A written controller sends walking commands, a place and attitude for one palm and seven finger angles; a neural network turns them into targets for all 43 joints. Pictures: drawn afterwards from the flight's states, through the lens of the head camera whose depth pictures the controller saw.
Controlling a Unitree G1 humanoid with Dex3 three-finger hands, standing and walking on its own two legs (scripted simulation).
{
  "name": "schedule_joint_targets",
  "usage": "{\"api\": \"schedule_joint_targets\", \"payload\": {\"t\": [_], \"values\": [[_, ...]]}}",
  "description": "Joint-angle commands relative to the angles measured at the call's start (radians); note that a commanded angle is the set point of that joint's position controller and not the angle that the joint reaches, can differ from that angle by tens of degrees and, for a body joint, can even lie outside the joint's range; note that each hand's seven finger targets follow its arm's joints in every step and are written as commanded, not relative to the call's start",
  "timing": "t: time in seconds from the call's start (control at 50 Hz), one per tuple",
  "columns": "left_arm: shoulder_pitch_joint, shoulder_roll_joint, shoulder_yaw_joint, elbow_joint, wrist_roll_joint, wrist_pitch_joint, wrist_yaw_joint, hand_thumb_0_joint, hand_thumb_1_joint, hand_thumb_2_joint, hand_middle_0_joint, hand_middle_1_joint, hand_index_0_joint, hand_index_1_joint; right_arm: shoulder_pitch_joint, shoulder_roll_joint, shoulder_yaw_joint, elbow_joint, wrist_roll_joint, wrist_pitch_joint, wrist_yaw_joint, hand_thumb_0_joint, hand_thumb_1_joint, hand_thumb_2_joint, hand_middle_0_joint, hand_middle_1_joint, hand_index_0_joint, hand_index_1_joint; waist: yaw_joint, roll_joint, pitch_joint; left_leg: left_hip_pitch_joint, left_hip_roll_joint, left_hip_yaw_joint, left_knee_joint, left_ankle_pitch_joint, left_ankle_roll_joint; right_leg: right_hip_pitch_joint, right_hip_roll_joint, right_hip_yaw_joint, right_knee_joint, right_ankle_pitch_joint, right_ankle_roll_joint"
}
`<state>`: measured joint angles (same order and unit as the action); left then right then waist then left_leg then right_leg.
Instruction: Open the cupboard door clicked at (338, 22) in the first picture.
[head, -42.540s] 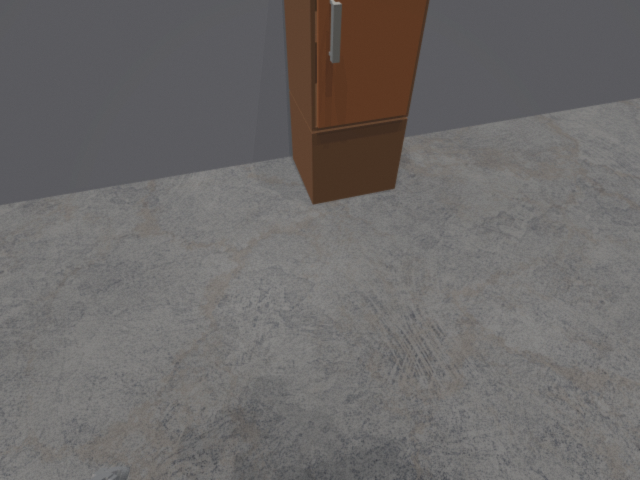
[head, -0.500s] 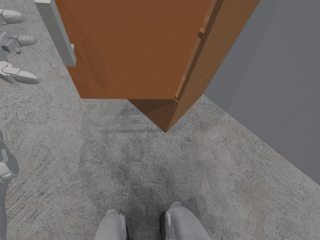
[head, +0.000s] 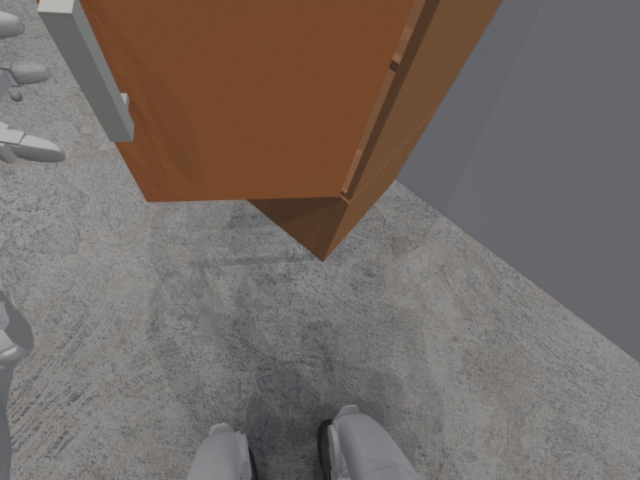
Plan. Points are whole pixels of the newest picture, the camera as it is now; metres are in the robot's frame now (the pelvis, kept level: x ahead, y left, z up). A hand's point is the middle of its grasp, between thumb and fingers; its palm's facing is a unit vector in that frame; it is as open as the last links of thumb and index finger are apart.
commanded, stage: move the hooked fingers beside the handle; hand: left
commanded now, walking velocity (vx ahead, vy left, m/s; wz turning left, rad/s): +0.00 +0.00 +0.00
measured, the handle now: (98, 64) +0.58 +0.19 +0.08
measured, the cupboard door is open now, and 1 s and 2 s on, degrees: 46 46 45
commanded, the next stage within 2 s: slide the fingers in behind the handle in 0.50 s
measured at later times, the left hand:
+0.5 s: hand (23, 101) +0.52 +0.25 +0.09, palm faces -0.01 -1.00 -0.03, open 14.0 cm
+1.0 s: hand (50, 94) +0.53 +0.23 +0.09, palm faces -0.01 -1.00 -0.01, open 14.0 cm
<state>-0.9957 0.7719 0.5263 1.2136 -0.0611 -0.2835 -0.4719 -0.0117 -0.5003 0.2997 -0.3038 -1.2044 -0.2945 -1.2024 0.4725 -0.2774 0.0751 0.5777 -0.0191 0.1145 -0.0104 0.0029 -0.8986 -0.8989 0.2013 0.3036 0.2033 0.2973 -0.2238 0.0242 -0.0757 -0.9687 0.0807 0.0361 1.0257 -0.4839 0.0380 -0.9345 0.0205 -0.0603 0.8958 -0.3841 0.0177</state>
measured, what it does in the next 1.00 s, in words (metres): stands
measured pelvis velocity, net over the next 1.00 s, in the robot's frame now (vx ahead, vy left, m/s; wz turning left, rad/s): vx -0.01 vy -0.01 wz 0.01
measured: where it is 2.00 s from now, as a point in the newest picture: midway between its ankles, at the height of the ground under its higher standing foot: outside the picture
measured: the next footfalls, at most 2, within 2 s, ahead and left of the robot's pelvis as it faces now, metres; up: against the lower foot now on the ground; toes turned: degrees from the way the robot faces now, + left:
none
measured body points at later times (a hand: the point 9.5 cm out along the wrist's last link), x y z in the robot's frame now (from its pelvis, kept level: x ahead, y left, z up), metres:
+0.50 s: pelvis -0.01 -0.01 -0.01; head +0.15 +0.03 +0.41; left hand +0.51 +0.31 +0.10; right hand -0.01 -0.28 -0.10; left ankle -0.01 +0.09 -0.67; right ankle +0.01 -0.14 -0.67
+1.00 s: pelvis -0.01 -0.01 +0.00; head +0.15 +0.03 +0.42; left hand +0.52 +0.28 +0.09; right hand -0.04 -0.27 -0.10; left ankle -0.01 +0.09 -0.67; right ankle +0.01 -0.14 -0.67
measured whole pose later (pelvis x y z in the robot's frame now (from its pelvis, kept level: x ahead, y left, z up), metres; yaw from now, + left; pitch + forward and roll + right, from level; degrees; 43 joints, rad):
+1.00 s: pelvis -0.01 -0.01 +0.00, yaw +1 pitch +24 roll -5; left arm -1.02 0.71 0.47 1.22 -0.06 -0.31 -0.40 -0.01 -0.50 0.30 -0.30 -1.20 -0.30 -1.20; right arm 0.45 -0.28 0.07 0.59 -0.02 0.10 -0.01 0.00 -0.90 -0.90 0.20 0.30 0.20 0.30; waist -0.23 0.03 -0.08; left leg -0.98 0.08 0.02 1.04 -0.48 0.03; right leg -0.94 0.02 -0.07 0.92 -0.39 0.01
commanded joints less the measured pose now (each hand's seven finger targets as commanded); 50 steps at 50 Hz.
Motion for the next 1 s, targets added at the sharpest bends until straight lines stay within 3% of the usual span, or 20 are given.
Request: {"api": "schedule_joint_targets", "payload": {"t": [0.0, 0.06, 0.12, 0.16, 0.18, 0.24, 0.28, 0.32, 0.36, 0.42, 0.5, 0.54, 0.58, 0.64, 0.68, 0.74, 0.78, 0.84, 0.88, 0.98], "values": [[-0.404, 0.257, 0.003, -0.243, -0.044, -0.074, 0.01, 0.0, -0.5, 0.3, -0.3, -1.2, -0.3, -1.2, 0.186, -0.213, -0.091, -0.016, -0.001, -0.003, -0.01, 0.0, -0.9, -0.9, 0.2, 0.3, 0.2, 0.3, 0.016, 0.224, -0.535, 0.552, -0.015, -0.114, -0.09, 0.677, -0.03, 0.128, 0.056, -0.009, -0.057, 0.337, -0.038], [-0.429, 0.21, -0.039, -0.228, -0.047, -0.071, 0.013, 0.0, -0.5, 0.3, -0.3, -1.2, -0.3, -1.2, 0.173, -0.21, -0.088, -0.008, 0.003, -0.004, -0.012, 0.0, -0.9, -0.9, 0.2, 0.3, 0.2, 0.3, 0.007, 0.249, -0.503, 0.544, -0.019, -0.112, -0.095, 0.642, -0.03, 0.11, 0.053, -0.008, -0.061, 0.317, -0.038], [-0.417, 0.203, -0.047, -0.187, -0.04, -0.065, 0.025, 0.0, -0.5, 0.3, -0.3, -1.2, -0.3, -1.2, 0.166, -0.208, -0.085, -0.007, 0.004, -0.006, -0.015, 0.0, -0.9, -0.9, 0.2, 0.3, 0.2, 0.3, 0.002, 0.212, -0.466, 0.501, -0.025, -0.106, -0.098, 0.591, -0.024, 0.121, 0.051, -0.006, -0.064, 0.31, -0.039], [-0.453, 0.204, -0.052, -0.168, -0.041, -0.069, 0.03, 0.0, -0.5, 0.3, -0.3, -1.2, -0.3, -1.2, 0.156, -0.208, -0.081, -0.007, 0.005, -0.01, -0.019, 0.0, -0.9, -0.9, 0.2, 0.3, 0.2, 0.3, -0.012, 0.187, -0.455, 0.467, -0.029, -0.102, -0.094, 0.544, -0.018, 0.127, 0.049, -0.001, -0.061, 0.305, -0.037], [-0.473, 0.237, -0.037, -0.166, -0.035, -0.073, 0.034, 0.0, -0.5, 0.3, -0.3, -1.2, -0.3, -1.2, 0.155, -0.211, -0.079, -0.006, 0.006, -0.012, -0.023, 0.0, -0.9, -0.9, 0.2, 0.3, 0.2, 0.3, -0.011, 0.181, -0.449, 0.439, -0.031, -0.099, -0.091, 0.514, -0.015, 0.14, 0.047, 0.004, -0.06, 0.299, -0.037], [-0.479, 0.255, -0.03, -0.187, -0.03, -0.092, 0.035, 0.0, -0.5, 0.3, -0.3, -1.2, -0.3, -1.2, 0.148, -0.208, -0.074, -0.02, 0.006, -0.019, -0.025, 0.0, -0.9, -0.9, 0.2, 0.3, 0.2, 0.3, 0.0, 0.217, -0.495, 0.438, -0.038, -0.093, -0.082, 0.523, -0.015, 0.162, 0.045, 0.009, -0.043, 0.317, -0.042], [-0.477, 0.283, -0.017, -0.165, -0.026, -0.092, 0.032, 0.0, -0.5, 0.3, -0.3, -1.2, -0.3, -1.2, 0.146, -0.21, -0.075, -0.015, 0.006, -0.021, -0.027, 0.0, -0.9, -0.9, 0.2, 0.3, 0.2, 0.3, -0.002, 0.206, -0.508, 0.427, -0.035, -0.093, -0.072, 0.528, -0.015, 0.173, 0.044, 0.014, -0.04, 0.332, -0.037], [-0.469, 0.256, -0.043, -0.138, -0.026, -0.081, 0.023, 0.0, -0.5, 0.3, -0.3, -1.2, -0.3, -1.2, 0.138, -0.209, -0.071, -0.02, 0.01, -0.022, -0.026, 0.0, -0.9, -0.9, 0.2, 0.3, 0.2, 0.3, -0.007, 0.201, -0.482, 0.397, -0.037, -0.086, -0.073, 0.49, -0.012, 0.169, 0.044, 0.016, -0.043, 0.314, -0.036], [-0.479, 0.309, -0.012, -0.126, -0.024, -0.079, 0.016, 0.0, -0.5, 0.3, -0.3, -1.2, -0.3, -1.2, 0.137, -0.215, -0.068, -0.022, 0.012, -0.024, -0.033, 0.0, -0.9, -0.9, 0.2, 0.3, 0.2, 0.3, -0.006, 0.183, -0.488, 0.375, -0.037, -0.087, -0.069, 0.472, -0.009, 0.178, 0.042, 0.018, -0.039, 0.31, -0.034], [-0.505, 0.273, -0.048, -0.134, -0.021, -0.071, 0.012, 0.0, -0.5, 0.3, -0.3, -1.2, -0.3, -1.2, 0.141, -0.212, -0.066, -0.021, 0.011, -0.028, -0.032, 0.0, -0.9, -0.9, 0.2, 0.3, 0.2, 0.3, -0.016, 0.205, -0.49, 0.376, -0.037, -0.088, -0.065, 0.458, -0.008, 0.156, 0.042, 0.018, -0.038, 0.294, -0.034], [-0.545, 0.31, -0.031, -0.124, -0.021, -0.07, 0.01, 0.0, -0.5, 0.3, -0.3, -1.2, -0.3, -1.2, 0.15, -0.215, -0.063, -0.01, 0.01, -0.034, -0.035, 0.0, -0.9, -0.9, 0.2, 0.3, 0.2, 0.3, -0.027, 0.201, -0.507, 0.35, -0.034, -0.092, -0.053, 0.44, -0.004, 0.151, 0.042, 0.02, -0.032, 0.281, -0.032], [-0.548, 0.327, -0.015, -0.157, -0.021, -0.078, 0.01, 0.0, -0.5, 0.3, -0.3, -1.2, -0.3, -1.2, 0.16, -0.216, -0.064, -0.011, 0.007, -0.035, -0.036, 0.0, -0.9, -0.9, 0.2, 0.3, 0.2, 0.3, -0.014, 0.242, -0.549, 0.389, -0.036, -0.097, -0.051, 0.48, -0.008, 0.151, 0.043, 0.016, -0.02, 0.298, -0.039], [-0.527, 0.336, -0.004, -0.156, -0.018, -0.074, 0.011, 0.0, -0.5, 0.3, -0.3, -1.2, -0.3, -1.2, 0.168, -0.218, -0.067, -0.006, 0.005, -0.033, -0.031, 0.0, -0.9, -0.9, 0.2, 0.3, 0.2, 0.3, -0.009, 0.227, -0.573, 0.403, -0.032, -0.101, -0.05, 0.498, -0.011, 0.155, 0.045, 0.014, -0.023, 0.307, -0.036], [-0.525, 0.254, -0.053, -0.171, -0.029, -0.067, 0.01, 0.0, -0.5, 0.3, -0.3, -1.2, -0.3, -1.2, 0.17, -0.21, -0.069, -0.006, 0.005, -0.032, -0.027, 0.0, -0.9, -0.9, 0.2, 0.3, 0.2, 0.3, -0.017, 0.239, -0.544, 0.424, -0.031, -0.105, -0.062, 0.504, -0.011, 0.133, 0.048, 0.006, -0.029, 0.3, -0.039], [-0.497, 0.28, -0.021, -0.18, -0.03, -0.061, 0.018, 0.0, -0.5, 0.3, -0.3, -1.2, -0.3, -1.2, 0.179, -0.216, -0.074, -0.003, 0.004, -0.029, -0.023, 0.0, -0.9, -0.9, 0.2, 0.3, 0.2, 0.3, -0.005, 0.231, -0.571, 0.44, -0.028, -0.105, -0.063, 0.517, -0.013, 0.14, 0.049, 0.005, -0.033, 0.306, -0.037], [-0.517, 0.257, -0.034, -0.171, -0.03, -0.057, 0.038, 0.0, -0.5, 0.3, -0.3, -1.2, -0.3, -1.2, 0.18, -0.211, -0.071, 0.0, 0.003, -0.03, -0.021, 0.0, -0.9, -0.9, 0.2, 0.3, 0.2, 0.3, -0.015, 0.206, -0.498, 0.407, -0.031, -0.106, -0.08, 0.47, -0.009, 0.131, 0.05, -0.001, -0.043, 0.272, -0.038], [-0.51, 0.281, -0.013, -0.188, -0.021, -0.063, 0.055, 0.0, -0.5, 0.3, -0.3, -1.2, -0.3, -1.2, 0.179, -0.212, -0.073, -0.002, 0.0, -0.031, -0.02, 0.0, -0.9, -0.9, 0.2, 0.3, 0.2, 0.3, -0.003, 0.211, -0.535, 0.405, -0.032, -0.099, -0.077, 0.466, -0.009, 0.153, 0.048, 0.006, -0.044, 0.279, -0.036], [-0.502, 0.246, -0.026, -0.209, -0.022, -0.081, 0.072, 0.0, -0.5, 0.3, -0.3, -1.2, -0.3, -1.2, 0.183, -0.206, -0.075, -0.004, -0.003, -0.032, -0.015, 0.0, -0.9, -0.9, 0.2, 0.3, 0.2, 0.3, -0.006, 0.216, -0.526, 0.426, -0.033, -0.098, -0.081, 0.498, -0.011, 0.152, 0.05, 0.003, -0.044, 0.3, -0.04], [-0.455, 0.247, -0.013, -0.204, -0.02, -0.085, 0.077, 0.0, -0.5, 0.3, -0.3, -1.2, -0.3, -1.2, 0.181, -0.206, -0.08, -0.007, -0.002, -0.029, -0.01, 0.0, -0.9, -0.9, 0.2, 0.3, 0.2, 0.3, 0.012, 0.224, -0.552, 0.448, -0.032, -0.098, -0.082, 0.527, -0.017, 0.163, 0.05, 0.002, -0.042, 0.316, -0.039], [-0.427, 0.173, -0.056, -0.194, -0.028, -0.08, 0.081, 0.0, -0.5, 0.3, -0.3, -1.2, -0.3, -1.2, 0.171, -0.202, -0.083, -0.011, 0.002, -0.022, -0.005, 0.0, -0.9, -0.9, 0.2, 0.3, 0.2, 0.3, 0.005, 0.203, -0.495, 0.449, -0.032, -0.095, -0.091, 0.525, -0.017, 0.146, 0.05, -0.001, -0.05, 0.311, -0.038]]}}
